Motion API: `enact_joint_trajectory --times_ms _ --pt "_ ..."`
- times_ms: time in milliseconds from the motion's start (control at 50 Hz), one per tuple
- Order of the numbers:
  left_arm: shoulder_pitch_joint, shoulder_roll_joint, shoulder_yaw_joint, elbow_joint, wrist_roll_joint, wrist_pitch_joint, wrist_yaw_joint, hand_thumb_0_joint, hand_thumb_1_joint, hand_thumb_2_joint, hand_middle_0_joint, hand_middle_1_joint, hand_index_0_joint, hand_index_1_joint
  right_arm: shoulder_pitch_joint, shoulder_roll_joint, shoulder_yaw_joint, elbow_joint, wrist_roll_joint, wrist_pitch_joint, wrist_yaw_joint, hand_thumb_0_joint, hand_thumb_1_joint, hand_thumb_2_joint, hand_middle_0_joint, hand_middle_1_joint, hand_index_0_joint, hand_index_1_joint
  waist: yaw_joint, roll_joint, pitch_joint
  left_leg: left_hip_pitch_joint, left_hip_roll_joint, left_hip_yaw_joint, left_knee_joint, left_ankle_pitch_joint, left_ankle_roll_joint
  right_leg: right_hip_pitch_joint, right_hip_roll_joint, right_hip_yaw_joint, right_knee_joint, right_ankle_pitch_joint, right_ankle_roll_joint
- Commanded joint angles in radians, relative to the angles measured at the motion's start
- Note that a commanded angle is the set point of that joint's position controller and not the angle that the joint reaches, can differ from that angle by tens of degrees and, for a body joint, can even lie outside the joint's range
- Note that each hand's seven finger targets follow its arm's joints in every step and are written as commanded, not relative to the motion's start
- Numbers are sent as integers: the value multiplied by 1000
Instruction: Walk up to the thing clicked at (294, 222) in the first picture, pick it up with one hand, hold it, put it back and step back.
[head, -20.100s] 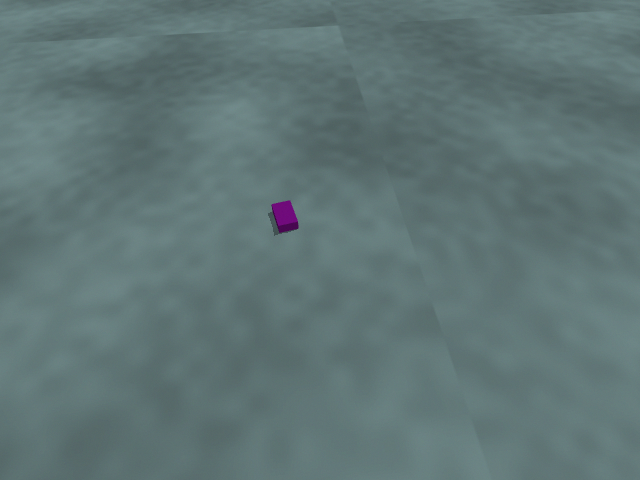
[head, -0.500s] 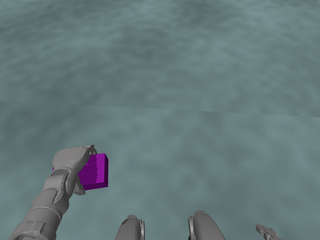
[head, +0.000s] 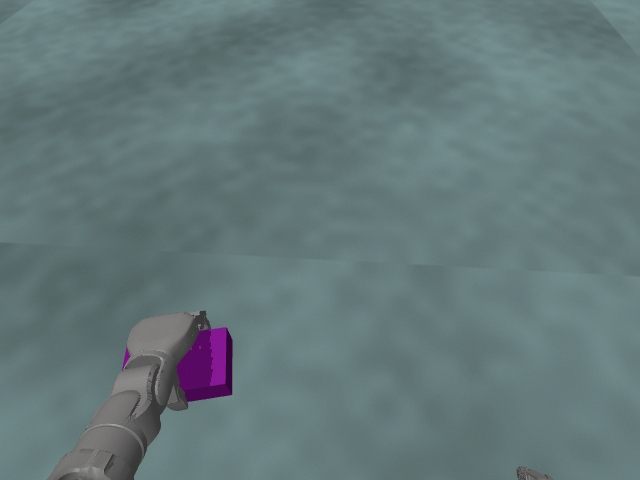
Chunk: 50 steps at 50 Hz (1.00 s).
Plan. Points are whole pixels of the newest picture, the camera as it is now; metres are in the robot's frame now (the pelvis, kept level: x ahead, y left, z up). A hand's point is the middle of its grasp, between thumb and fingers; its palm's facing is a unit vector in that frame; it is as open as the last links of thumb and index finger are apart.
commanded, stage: hold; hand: left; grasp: from above
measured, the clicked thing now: (179, 367) +0.32 +0.23 -0.10
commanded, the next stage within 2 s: crouch in 1.90 s
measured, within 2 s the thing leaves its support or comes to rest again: neither
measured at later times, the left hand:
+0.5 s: hand (172, 346) +0.32 +0.22 -0.03, palm faces -0.46 -0.06 -0.89, open 11.5 cm
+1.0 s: hand (172, 357) +0.30 +0.21 -0.01, palm faces -0.45 -0.06 -0.89, open 11.5 cm
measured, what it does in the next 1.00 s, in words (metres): stands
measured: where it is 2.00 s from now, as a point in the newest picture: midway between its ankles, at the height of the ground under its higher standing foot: outside the picture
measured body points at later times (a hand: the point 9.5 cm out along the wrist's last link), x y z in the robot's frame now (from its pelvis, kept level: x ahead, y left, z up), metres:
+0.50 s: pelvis +0.02 +0.00 +0.02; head +0.04 -0.02 +0.47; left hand +0.34 +0.22 +0.02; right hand +0.14 -0.26 -0.10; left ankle +0.01 +0.12 -0.70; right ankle +0.03 -0.15 -0.70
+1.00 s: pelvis +0.01 -0.01 +0.03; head +0.01 -0.03 +0.48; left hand +0.32 +0.21 +0.04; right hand +0.14 -0.27 -0.09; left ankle +0.01 +0.12 -0.70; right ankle +0.03 -0.15 -0.70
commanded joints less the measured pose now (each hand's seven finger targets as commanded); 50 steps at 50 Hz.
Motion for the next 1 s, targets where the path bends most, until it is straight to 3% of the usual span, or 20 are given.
enact_joint_trajectory --times_ms 0,40,140,200,360,520,660,700,740,820,980 --pt "-316 212 78 -176 9 6 31 0 579 815 -906 -764 -930 -739 -2 -147 -48 -102 3 -24 -11 0 -888 -892 201 300 200 300 1 -10 -290 208 -50 6 -147 279 9 185 54 -12 -140 232 -42" --pt "-307 196 62 -172 7 5 12 0 575 823 -907 -754 -929 -732 -6 -147 -46 -104 4 -21 -9 0 -888 -892 200 300 200 300 -8 -12 -267 226 -47 6 -168 277 7 188 56 -17 -153 222 -43" --pt "-319 219 74 -244 9 -10 -25 0 605 894 -941 -765 -954 -751 -21 -148 -47 -124 8 -12 -7 0 -885 -891 200 300 200 299 10 1 -283 268 -50 10 -195 319 8 239 57 -14 -177 260 -43" --pt "-289 203 66 -230 16 -7 -37 0 598 893 -935 -770 -949 -756 -30 -146 -43 -135 10 -5 -6 0 -885 -892 200 299 200 299 9 -22 -245 277 -52 15 -213 323 10 246 56 -12 -194 266 -42" --pt "-292 215 74 -284 10 -3 -63 0 600 891 -913 -801 -936 -777 -40 -148 -46 -151 13 9 -2 0 -884 -892 200 299 200 299 26 -1 -256 324 -47 18 -247 380 7 289 59 -17 -208 308 -43" --pt "-279 212 69 -299 9 0 -85 0 591 900 -909 -803 -930 -781 -55 -148 -43 -163 16 19 -4 0 -883 -892 200 299 200 299 23 -11 -242 356 -48 26 -270 404 12 321 56 -15 -232 337 -41" --pt "-281 228 81 -331 7 -4 -95 0 588 905 -908 -808 -927 -788 -77 -147 -39 -176 17 23 -5 0 -886 -893 200 299 200 299 37 -7 -231 377 -45 28 -299 383 12 337 58 -16 -257 309 -41" --pt "-262 206 65 -320 7 -4 -99 0 595 900 -912 -810 -933 -788 -78 -146 -37 -179 17 23 -4 0 -887 -893 200 299 200 299 29 -38 -214 372 -48 29 -301 378 18 342 55 -16 -265 314 -38" --pt "-279 221 75 -330 2 -5 -100 0 595 943 -923 -826 -937 -811 -93 -145 -35 -183 18 24 -6 0 -889 -895 200 299 200 299 33 -13 -207 378 -48 31 -313 356 16 339 54 -15 -277 288 -38" --pt "-272 220 77 -350 -1 -6 -101 0 612 902 -921 -819 -944 -795 -112 -140 -29 -191 16 22 -9 0 -887 -893 200 299 200 299 38 -36 -185 376 -52 31 -328 294 20 334 49 -8 -306 230 -34" --pt "-279 229 81 -386 4 -12 -115 0 597 904 -894 -862 -925 -830 -129 -138 -27 -190 18 22 -12 0 -890 -895 200 299 200 299 38 -20 -199 410 -52 37 -351 296 21 356 47 -7 -320 232 -36"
